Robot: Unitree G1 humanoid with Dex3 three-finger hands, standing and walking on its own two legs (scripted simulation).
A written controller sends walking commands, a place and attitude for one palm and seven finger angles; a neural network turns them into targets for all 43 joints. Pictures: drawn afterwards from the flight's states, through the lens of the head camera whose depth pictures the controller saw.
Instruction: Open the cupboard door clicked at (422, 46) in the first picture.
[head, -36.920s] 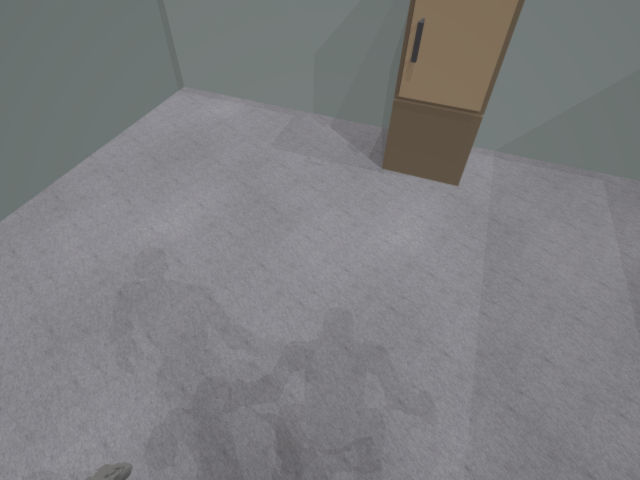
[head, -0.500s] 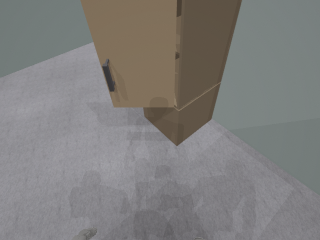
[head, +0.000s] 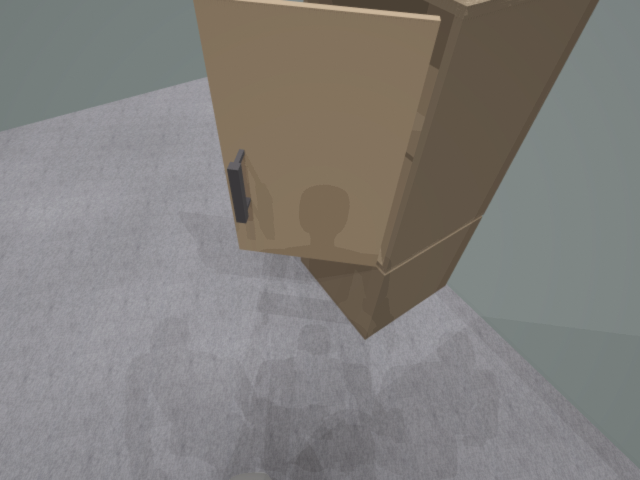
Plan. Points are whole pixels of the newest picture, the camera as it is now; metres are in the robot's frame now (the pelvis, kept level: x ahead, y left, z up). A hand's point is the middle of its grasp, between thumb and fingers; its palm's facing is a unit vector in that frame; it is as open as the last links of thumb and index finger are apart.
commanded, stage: come to a stop and stand still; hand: left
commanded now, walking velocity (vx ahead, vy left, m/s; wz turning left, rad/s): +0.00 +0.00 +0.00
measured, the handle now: (241, 187) +0.64 +0.23 -0.08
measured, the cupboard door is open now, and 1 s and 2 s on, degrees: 48 48 48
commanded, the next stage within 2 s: look again from close up in 1.66 s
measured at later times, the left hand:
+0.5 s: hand out of the picture +0.13 +0.17 -0.14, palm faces -0.01 -0.95 -0.30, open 7.3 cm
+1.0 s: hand out of the picture +0.03 +0.19 -0.17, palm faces +0.07 -0.98 -0.18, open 7.4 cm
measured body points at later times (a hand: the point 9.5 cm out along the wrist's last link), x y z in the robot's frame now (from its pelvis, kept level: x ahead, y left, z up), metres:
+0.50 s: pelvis +0.05 -0.04 +0.01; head +0.09 -0.06 +0.46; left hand +0.13 +0.22 -0.12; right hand +0.08 -0.29 -0.16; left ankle +0.03 +0.10 -0.68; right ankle +0.04 -0.13 -0.72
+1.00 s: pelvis +0.03 +0.00 +0.02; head +0.04 +0.02 +0.47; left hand +0.03 +0.24 -0.15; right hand +0.07 -0.23 -0.13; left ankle +0.00 +0.11 -0.72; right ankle +0.04 -0.13 -0.72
